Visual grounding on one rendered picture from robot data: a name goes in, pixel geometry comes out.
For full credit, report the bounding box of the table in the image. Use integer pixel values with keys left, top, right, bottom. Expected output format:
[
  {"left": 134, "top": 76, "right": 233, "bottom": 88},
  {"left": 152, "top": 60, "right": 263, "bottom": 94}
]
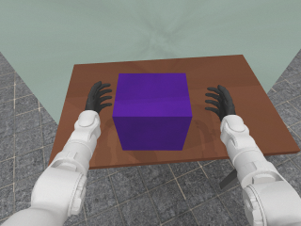
[{"left": 48, "top": 55, "right": 301, "bottom": 190}]

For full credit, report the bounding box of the robot left upper arm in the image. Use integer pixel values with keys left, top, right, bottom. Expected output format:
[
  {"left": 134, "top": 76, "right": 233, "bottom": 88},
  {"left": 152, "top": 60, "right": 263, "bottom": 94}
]
[{"left": 0, "top": 167, "right": 87, "bottom": 226}]

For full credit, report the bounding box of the robot right upper arm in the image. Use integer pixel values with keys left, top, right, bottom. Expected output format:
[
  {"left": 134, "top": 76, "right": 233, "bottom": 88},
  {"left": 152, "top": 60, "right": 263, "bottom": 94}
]
[{"left": 242, "top": 181, "right": 301, "bottom": 226}]

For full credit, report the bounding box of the right robot forearm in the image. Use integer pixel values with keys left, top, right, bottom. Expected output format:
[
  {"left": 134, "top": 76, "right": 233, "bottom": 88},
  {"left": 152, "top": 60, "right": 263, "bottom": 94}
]
[{"left": 220, "top": 115, "right": 301, "bottom": 203}]

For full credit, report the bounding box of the left robot forearm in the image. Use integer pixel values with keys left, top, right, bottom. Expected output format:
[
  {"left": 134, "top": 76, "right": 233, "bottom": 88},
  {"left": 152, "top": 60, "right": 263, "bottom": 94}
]
[{"left": 31, "top": 110, "right": 101, "bottom": 205}]

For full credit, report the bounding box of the carton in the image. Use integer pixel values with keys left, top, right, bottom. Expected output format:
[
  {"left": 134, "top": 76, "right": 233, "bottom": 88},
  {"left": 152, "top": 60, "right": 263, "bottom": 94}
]
[{"left": 112, "top": 73, "right": 193, "bottom": 151}]

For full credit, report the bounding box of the left robot hand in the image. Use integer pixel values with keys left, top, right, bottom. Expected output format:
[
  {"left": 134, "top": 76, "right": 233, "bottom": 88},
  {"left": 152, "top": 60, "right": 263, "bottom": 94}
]
[{"left": 85, "top": 81, "right": 113, "bottom": 115}]

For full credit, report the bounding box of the right robot hand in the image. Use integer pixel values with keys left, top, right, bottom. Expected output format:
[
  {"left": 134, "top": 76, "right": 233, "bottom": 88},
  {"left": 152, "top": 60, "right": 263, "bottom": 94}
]
[{"left": 205, "top": 85, "right": 236, "bottom": 122}]

